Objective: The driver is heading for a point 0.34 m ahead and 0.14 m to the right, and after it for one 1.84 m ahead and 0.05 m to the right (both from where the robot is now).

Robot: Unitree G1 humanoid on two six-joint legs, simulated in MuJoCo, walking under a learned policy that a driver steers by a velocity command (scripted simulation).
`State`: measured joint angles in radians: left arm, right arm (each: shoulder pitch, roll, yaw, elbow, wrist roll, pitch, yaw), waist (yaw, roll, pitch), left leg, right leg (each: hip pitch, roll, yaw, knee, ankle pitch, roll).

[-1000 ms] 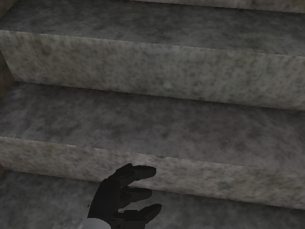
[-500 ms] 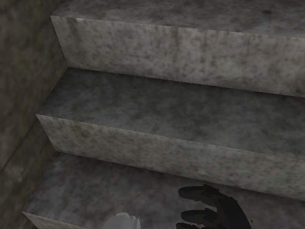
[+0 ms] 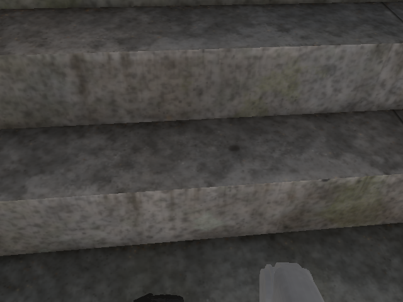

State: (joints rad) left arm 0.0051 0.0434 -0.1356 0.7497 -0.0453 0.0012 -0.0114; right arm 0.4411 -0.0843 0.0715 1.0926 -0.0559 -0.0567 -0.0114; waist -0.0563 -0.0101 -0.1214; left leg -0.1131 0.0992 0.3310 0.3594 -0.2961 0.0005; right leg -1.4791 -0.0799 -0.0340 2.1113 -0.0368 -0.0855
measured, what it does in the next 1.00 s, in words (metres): climbs: right foot 0.21 m higher, then left foot 0.21 m higher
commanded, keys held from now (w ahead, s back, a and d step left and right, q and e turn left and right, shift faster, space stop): w+e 0.10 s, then e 0.44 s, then q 0.46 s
